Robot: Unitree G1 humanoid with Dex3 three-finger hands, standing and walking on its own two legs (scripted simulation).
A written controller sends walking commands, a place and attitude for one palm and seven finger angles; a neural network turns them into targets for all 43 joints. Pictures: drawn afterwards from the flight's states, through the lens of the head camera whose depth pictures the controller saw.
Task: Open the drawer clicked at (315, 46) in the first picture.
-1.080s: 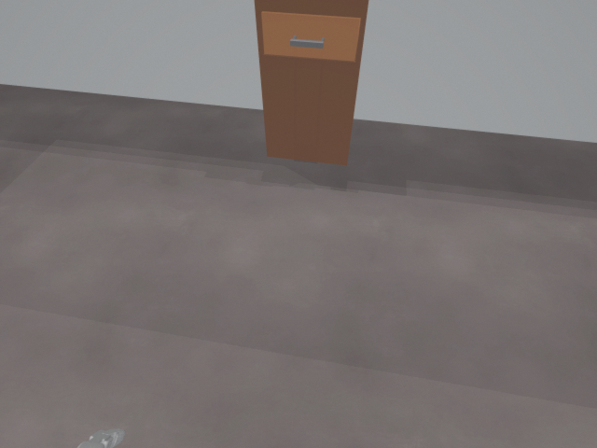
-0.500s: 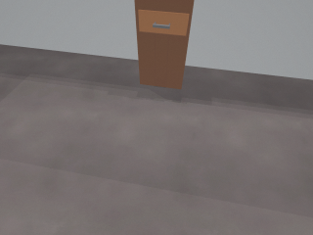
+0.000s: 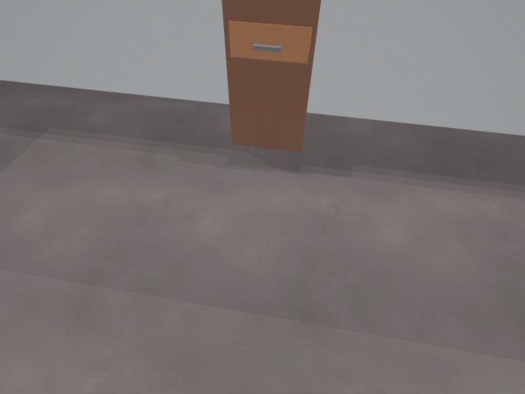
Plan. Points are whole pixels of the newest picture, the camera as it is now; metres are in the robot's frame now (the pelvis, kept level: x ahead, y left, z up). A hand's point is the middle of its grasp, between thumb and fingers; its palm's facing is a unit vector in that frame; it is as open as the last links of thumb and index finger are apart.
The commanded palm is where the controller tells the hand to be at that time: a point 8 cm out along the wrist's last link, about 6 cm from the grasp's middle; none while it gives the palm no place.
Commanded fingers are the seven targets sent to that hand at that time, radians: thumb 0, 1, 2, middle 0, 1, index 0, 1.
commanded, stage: look at it before walking up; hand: left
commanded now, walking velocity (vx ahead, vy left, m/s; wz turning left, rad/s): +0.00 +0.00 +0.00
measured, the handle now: (267, 46) +1.59 +0.06 -0.14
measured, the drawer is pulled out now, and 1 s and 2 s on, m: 0.00 0.00 0.00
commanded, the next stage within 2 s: walk to a spot facing it in 0.36 s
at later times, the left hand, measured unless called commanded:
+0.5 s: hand out of the picture +0.07 +0.25 -0.16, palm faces -0.03 -0.94 -0.33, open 7.4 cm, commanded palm none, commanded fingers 0.00 0.90 0.90 -0.20 -0.30 -0.20 -0.30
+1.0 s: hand out of the picture +0.11 +0.20 -0.19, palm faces -0.05 -0.99 -0.12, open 7.4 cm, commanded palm none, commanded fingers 0.00 0.90 0.90 -0.20 -0.30 -0.20 -0.30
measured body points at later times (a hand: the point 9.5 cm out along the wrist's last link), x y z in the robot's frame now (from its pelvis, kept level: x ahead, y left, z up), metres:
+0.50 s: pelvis +0.00 +0.00 +0.00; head +0.00 +0.00 +0.45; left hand +0.07 +0.30 -0.13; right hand +0.07 -0.29 -0.13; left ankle +0.00 +0.13 -0.74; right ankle +0.00 -0.12 -0.74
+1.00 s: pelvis +0.12 +0.03 -0.01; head +0.14 +0.05 +0.44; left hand +0.12 +0.25 -0.18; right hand +0.01 -0.17 -0.15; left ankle +0.00 +0.13 -0.74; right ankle +0.11 -0.10 -0.66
